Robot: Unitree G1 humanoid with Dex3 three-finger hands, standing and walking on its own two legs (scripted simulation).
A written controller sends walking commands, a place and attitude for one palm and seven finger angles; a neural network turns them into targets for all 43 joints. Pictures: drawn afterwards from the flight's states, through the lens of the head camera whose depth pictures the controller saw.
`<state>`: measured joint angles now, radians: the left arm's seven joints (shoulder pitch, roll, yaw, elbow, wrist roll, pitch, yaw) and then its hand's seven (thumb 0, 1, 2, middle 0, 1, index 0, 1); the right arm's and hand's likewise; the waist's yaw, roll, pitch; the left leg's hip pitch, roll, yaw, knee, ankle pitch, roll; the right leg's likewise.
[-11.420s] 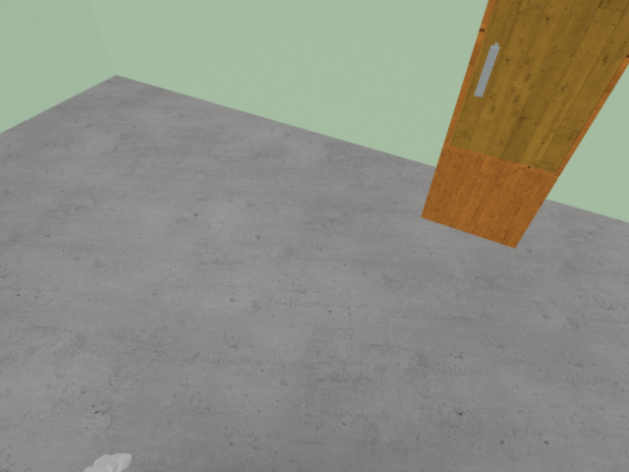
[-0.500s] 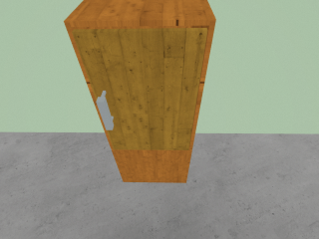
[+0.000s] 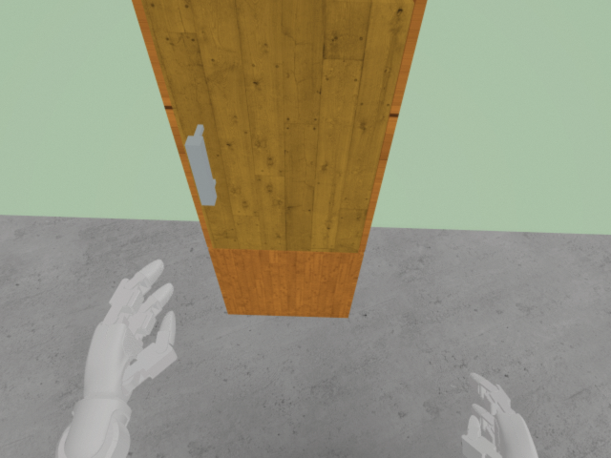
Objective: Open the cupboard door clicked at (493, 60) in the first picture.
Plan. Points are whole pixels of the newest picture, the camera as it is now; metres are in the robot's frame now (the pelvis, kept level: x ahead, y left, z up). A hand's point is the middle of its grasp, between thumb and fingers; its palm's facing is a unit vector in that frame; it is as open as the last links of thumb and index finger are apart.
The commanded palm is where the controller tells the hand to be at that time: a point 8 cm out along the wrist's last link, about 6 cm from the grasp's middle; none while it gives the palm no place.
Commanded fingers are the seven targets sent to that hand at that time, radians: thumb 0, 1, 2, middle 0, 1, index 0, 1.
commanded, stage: raise the hand with hooked fingers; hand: left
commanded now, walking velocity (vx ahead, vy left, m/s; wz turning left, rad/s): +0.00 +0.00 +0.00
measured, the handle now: (204, 165) +0.62 +0.22 +0.00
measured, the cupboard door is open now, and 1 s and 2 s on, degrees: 0 0 0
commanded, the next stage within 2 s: move the hooked fingers beside the handle in 1.82 s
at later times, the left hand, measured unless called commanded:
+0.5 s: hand (158, 384) +0.22 +0.20 -0.02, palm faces -0.10 -0.99 -0.01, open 10.7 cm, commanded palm +0.19 +0.27 -0.01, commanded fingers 0.00 -0.03 0.50 -0.27 -0.90 -0.27 -0.90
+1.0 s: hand (103, 350) +0.25 +0.27 +0.01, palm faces +0.04 -1.00 -0.07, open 13.5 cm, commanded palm +0.23 +0.32 +0.00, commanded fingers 0.00 -0.50 0.30 -0.30 -1.20 -0.30 -1.20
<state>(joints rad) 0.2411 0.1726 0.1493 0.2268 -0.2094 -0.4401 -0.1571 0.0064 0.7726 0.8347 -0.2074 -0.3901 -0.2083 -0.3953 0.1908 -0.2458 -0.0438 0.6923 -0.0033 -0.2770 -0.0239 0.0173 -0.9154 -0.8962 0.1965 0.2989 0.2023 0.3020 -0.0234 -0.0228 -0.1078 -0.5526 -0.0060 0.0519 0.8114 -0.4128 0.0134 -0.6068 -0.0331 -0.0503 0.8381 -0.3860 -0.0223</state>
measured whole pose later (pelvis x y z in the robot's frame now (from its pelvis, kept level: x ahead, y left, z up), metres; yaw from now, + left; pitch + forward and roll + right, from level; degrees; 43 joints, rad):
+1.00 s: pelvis -0.01 +0.02 -0.04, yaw +1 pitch +16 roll -3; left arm 0.14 0.35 0.35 0.20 -0.33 -0.36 -0.39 -0.01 -0.39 0.35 -0.30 -1.13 -0.30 -1.13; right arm 0.23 -0.26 0.03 0.51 0.02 -0.22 -0.05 0.02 -0.91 -0.90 0.20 0.30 0.20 0.30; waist -0.01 0.01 -0.13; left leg -0.87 0.01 -0.01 1.13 -0.53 0.03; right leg -0.86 -0.02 -0.10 1.05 -0.46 -0.01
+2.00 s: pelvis -0.01 +0.01 -0.04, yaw +1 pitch +15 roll -3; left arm -0.03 0.41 0.43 0.45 -0.36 -0.35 -0.55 -0.01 -0.50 0.30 -0.30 -1.20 -0.30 -1.20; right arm 0.26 -0.28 0.05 0.54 0.03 -0.20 -0.06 0.02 -0.91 -0.90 0.20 0.30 0.21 0.30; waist -0.02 0.01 -0.11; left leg -0.85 0.02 -0.01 1.09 -0.51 0.03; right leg -0.84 -0.01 -0.10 1.02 -0.44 -0.02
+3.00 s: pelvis -0.02 +0.02 -0.05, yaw -1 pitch +23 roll -4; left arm -0.78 0.61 0.48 1.11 -0.14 -0.39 -0.45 -0.01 -0.50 0.30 -0.30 -1.20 -0.30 -1.20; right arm 0.34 -0.28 0.05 0.62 0.00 -0.01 -0.03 0.01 -0.91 -0.90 0.20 0.30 0.21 0.30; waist -0.15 0.01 -0.11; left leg -1.04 0.04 0.01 1.15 -0.52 0.04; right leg -1.04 0.00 -0.08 1.06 -0.43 -0.01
